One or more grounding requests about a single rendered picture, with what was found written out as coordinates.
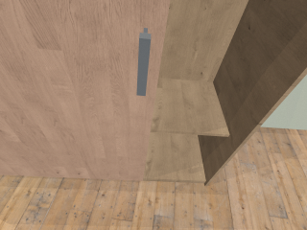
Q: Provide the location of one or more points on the wardrobe door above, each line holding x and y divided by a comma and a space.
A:
68, 87

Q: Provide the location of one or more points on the handle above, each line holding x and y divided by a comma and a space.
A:
144, 48

